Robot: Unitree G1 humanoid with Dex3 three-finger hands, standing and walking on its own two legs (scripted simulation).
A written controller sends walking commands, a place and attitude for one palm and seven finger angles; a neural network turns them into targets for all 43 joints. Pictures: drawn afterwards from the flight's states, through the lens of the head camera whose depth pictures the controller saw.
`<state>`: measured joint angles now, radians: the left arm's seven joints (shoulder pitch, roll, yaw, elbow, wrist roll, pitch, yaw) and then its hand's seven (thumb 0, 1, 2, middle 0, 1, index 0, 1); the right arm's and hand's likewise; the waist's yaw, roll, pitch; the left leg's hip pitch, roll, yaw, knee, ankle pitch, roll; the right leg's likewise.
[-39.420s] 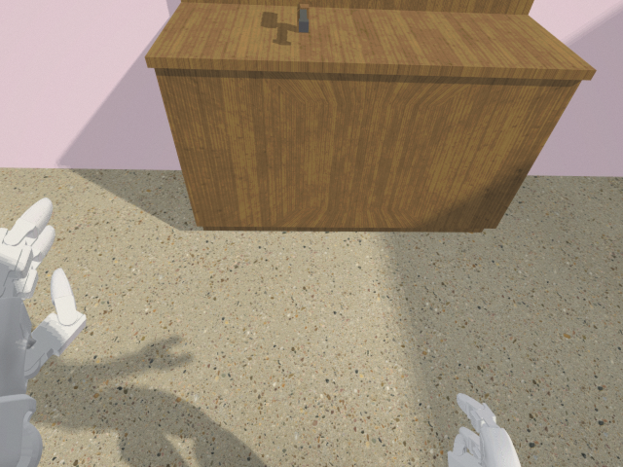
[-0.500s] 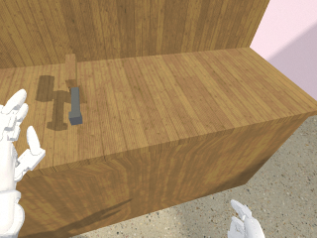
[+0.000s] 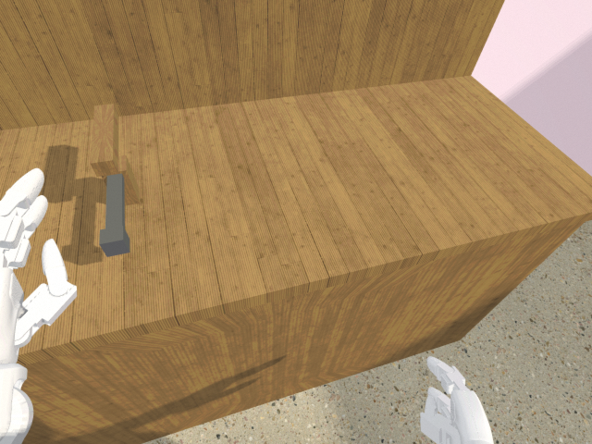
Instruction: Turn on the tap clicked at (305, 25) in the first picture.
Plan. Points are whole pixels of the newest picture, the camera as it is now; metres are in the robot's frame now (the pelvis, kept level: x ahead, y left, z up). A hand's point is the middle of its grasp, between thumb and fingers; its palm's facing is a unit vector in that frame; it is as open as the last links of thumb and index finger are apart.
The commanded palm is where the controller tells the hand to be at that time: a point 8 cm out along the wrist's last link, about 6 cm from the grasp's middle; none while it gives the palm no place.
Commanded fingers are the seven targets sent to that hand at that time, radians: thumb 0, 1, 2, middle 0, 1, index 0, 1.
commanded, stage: come to a stop and stand still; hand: left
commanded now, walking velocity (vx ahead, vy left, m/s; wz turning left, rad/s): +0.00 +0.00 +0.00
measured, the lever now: (115, 241) +0.33 +0.27 +0.09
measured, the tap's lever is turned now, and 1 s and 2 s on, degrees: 0 0 0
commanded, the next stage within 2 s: look again from close up in 1.28 s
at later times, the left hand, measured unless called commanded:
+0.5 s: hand (79, 289) +0.21 +0.23 +0.17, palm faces +0.30 -0.84 -0.45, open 7.4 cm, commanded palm +0.15 +0.28 +0.17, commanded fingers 0.00 0.90 0.90 -0.20 -0.30 -0.20 -0.30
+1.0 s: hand (45, 305) +0.20 +0.27 +0.15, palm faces +0.35 -0.86 -0.38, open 7.4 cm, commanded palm +0.14 +0.30 +0.17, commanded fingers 0.00 0.90 0.90 -0.20 -0.30 -0.20 -0.30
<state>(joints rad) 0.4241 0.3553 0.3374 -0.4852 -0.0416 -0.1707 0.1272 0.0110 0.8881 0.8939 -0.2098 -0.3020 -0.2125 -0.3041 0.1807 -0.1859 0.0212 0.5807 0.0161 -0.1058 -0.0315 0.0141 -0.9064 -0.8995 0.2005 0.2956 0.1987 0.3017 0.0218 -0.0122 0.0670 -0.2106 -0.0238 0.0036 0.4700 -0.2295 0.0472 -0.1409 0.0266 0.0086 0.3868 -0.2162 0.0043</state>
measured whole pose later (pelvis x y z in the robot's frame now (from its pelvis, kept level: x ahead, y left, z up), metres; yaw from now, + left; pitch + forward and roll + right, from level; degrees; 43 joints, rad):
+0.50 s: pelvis -0.03 +0.01 -0.01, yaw -3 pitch -2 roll -1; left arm 0.39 0.38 0.38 -0.49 -0.04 -0.18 0.07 0.01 0.90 0.89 -0.20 -0.30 -0.20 -0.30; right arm 0.16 -0.20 0.01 0.54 0.03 -0.10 0.04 0.01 -0.91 -0.90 0.20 0.30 0.20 0.30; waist -0.01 0.03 0.10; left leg -0.27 -0.02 0.05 0.53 -0.23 0.06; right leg -0.24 0.03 0.05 0.49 -0.22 0.01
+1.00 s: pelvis -0.03 +0.02 +0.00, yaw -2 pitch -2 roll -2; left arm 0.37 0.36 0.34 -0.40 -0.01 -0.22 0.09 0.01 0.89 0.89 -0.21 -0.30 -0.21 -0.30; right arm 0.20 -0.18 0.03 0.57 0.02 -0.14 -0.02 0.01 -0.91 -0.90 0.20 0.30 0.20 0.30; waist 0.02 -0.01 0.06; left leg -0.25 -0.04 0.05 0.49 -0.20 0.08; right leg -0.19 0.01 0.05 0.41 -0.19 0.03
